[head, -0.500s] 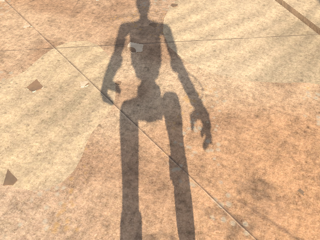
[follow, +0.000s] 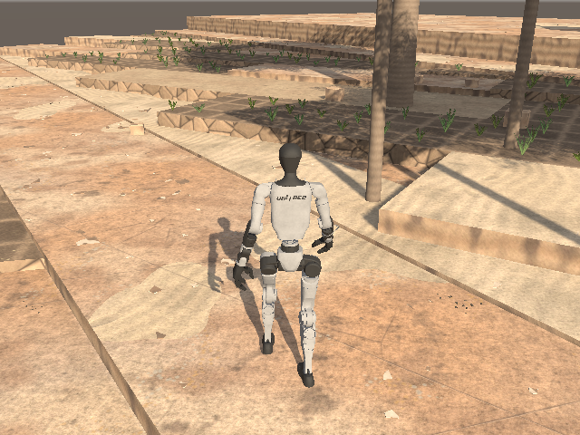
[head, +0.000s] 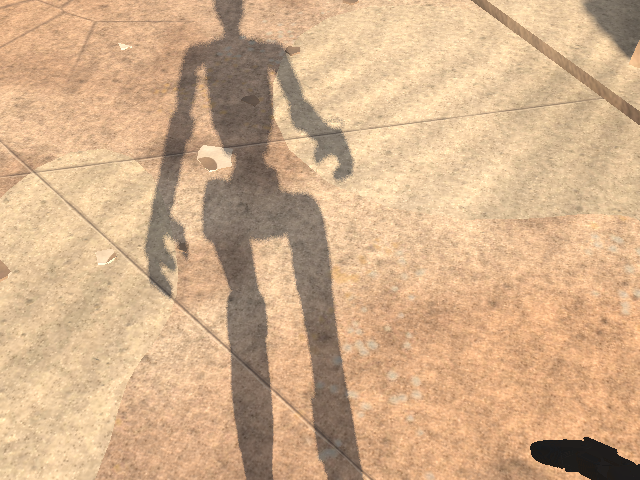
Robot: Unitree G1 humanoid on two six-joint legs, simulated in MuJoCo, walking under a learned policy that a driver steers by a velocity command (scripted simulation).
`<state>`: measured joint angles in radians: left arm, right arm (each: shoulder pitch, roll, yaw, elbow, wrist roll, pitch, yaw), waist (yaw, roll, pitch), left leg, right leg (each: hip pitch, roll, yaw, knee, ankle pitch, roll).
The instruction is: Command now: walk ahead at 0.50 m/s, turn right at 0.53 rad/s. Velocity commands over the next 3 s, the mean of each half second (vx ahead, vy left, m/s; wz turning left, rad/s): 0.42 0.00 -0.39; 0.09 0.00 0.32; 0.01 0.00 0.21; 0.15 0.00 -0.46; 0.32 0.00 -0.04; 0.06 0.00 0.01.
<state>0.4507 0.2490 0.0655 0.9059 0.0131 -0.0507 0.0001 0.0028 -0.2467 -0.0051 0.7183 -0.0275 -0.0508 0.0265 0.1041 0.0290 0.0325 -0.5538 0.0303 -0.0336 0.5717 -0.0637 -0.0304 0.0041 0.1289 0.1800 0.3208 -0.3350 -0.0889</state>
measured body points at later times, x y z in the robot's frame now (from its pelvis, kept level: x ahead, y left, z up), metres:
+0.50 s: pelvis +0.25 +0.00 +0.00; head +0.28 -0.01 +0.45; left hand +0.49 +0.17 -0.11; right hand +0.16 -0.24 -0.14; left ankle +0.16 +0.12 -0.74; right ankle +0.35 -0.11 -0.73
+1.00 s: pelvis +0.29 +0.00 -0.01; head +0.30 +0.02 +0.44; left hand +0.38 +0.27 -0.15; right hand +0.39 -0.27 -0.12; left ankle +0.29 +0.08 -0.74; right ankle +0.35 -0.11 -0.73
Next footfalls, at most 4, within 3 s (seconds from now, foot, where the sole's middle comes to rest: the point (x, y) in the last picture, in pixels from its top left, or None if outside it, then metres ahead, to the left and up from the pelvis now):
0.04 left None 0.20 0.12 -0.77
0.52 right None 0.39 -0.12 -0.77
0.98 left None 0.33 0.09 -0.77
1.40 right None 0.34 -0.11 -0.77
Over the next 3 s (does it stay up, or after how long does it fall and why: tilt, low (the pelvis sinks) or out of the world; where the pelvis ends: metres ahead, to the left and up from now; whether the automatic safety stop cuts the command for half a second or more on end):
stays up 0.57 -0.10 0.01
